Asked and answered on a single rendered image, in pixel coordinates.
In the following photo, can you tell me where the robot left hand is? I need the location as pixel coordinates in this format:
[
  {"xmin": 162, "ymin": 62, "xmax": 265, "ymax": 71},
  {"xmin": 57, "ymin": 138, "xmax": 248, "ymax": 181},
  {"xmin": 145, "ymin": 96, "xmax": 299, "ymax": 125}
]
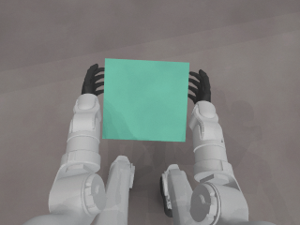
[{"xmin": 81, "ymin": 64, "xmax": 105, "ymax": 96}]

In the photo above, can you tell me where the left robot forearm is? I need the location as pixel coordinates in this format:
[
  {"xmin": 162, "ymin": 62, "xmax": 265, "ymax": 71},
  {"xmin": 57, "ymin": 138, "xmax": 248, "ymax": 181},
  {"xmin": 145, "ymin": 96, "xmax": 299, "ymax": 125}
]
[{"xmin": 48, "ymin": 93, "xmax": 102, "ymax": 211}]

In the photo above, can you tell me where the carton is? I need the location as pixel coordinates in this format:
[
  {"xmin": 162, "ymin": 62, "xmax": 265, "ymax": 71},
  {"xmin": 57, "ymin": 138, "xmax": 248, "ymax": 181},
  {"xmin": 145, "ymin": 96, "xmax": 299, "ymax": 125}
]
[{"xmin": 102, "ymin": 58, "xmax": 189, "ymax": 143}]

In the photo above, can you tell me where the right robot thigh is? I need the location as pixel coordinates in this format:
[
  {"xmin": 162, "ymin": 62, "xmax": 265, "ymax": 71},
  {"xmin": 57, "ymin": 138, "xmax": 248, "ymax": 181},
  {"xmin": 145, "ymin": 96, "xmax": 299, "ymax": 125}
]
[{"xmin": 161, "ymin": 169, "xmax": 199, "ymax": 225}]

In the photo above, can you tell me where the right robot forearm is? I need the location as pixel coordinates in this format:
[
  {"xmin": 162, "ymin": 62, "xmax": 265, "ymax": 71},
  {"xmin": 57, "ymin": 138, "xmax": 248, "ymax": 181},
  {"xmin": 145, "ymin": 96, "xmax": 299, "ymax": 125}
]
[{"xmin": 188, "ymin": 100, "xmax": 244, "ymax": 196}]

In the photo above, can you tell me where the robot right hand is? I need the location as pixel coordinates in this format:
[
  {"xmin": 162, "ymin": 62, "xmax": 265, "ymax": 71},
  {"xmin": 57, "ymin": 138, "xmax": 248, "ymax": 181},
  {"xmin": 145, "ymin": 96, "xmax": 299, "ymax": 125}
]
[{"xmin": 187, "ymin": 69, "xmax": 211, "ymax": 105}]

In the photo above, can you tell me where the left robot upper arm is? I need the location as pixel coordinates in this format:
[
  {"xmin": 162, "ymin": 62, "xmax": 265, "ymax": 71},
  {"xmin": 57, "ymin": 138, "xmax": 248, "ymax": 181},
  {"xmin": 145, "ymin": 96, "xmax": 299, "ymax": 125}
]
[{"xmin": 23, "ymin": 172, "xmax": 107, "ymax": 225}]

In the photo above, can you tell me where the right robot shin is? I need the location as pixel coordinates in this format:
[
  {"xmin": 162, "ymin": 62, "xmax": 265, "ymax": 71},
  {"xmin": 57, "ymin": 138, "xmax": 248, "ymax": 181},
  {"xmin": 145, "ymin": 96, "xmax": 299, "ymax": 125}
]
[{"xmin": 165, "ymin": 164, "xmax": 187, "ymax": 209}]

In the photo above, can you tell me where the right robot upper arm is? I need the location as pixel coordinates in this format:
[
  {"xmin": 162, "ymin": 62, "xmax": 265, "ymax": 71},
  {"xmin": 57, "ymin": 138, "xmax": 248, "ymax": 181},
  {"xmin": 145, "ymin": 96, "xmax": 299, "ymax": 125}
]
[{"xmin": 189, "ymin": 182, "xmax": 277, "ymax": 225}]

